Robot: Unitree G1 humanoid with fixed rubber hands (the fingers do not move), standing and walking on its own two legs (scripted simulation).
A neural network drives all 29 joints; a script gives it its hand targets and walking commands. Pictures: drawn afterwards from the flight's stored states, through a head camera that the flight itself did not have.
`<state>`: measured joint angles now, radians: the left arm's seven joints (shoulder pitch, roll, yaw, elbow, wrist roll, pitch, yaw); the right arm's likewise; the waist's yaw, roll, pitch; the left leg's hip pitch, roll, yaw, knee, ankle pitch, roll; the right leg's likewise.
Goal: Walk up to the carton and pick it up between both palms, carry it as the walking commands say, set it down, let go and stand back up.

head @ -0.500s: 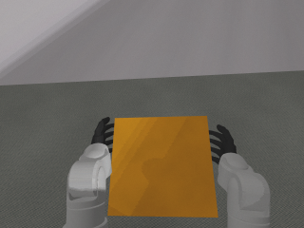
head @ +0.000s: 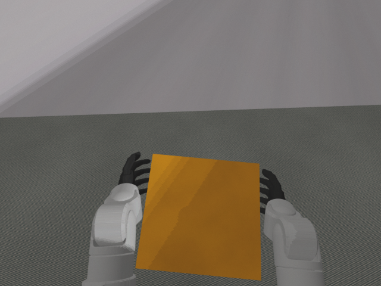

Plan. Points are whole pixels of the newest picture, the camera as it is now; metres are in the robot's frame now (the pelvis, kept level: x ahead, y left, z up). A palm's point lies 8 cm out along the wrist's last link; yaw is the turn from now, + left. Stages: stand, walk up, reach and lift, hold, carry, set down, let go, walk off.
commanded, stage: carry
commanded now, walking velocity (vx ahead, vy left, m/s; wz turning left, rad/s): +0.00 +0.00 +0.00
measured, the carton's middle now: (198, 214) +0.29 +0.00 -0.03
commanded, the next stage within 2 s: none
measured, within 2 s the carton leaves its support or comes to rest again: neither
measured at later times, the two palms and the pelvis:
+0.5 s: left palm (124, 201) +0.26 +0.15 +0.08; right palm (273, 218) +0.24 -0.14 +0.05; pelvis -0.02 +0.00 +0.00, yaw +0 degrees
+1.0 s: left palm (125, 205) +0.26 +0.15 +0.07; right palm (275, 223) +0.24 -0.14 +0.05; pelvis -0.03 +0.00 +0.00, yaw +0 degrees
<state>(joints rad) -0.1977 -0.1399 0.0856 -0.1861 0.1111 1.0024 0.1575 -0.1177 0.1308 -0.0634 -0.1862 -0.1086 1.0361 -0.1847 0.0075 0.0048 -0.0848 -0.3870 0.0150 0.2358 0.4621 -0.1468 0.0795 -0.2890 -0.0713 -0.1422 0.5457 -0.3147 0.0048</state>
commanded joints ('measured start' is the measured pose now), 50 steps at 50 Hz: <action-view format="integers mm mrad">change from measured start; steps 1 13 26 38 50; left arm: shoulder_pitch -334 -380 -311 -424 -435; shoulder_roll -881 -785 -832 -802 -823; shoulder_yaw -492 -429 -470 -449 -467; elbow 26 113 69 32 112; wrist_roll -247 -189 -235 -244 -227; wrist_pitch -57 -71 -100 -86 -134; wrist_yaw -211 -197 -196 -182 -215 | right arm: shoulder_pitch -545 -515 -587 -595 -600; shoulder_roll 793 725 715 732 737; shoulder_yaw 480 374 437 387 392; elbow -147 29 -171 -88 -22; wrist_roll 230 160 220 219 188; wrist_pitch -123 -127 -179 -145 -197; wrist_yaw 210 205 195 195 223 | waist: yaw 2 3 6 0 2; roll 12 36 11 15 15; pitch -419 -349 -363 -313 -329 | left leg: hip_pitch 261 218 237 172 194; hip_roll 178 184 201 200 197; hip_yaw -186 -193 -203 -213 -187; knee -31 -89 -70 -124 -74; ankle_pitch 174 73 63 -85 42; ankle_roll -31 -47 -30 -49 -60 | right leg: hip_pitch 85 46 37 25 37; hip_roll -93 -86 -69 -59 -75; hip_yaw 101 76 85 85 101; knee -107 -88 -78 -85 -92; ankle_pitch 111 40 64 4 88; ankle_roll -18 -10 -18 -21 -26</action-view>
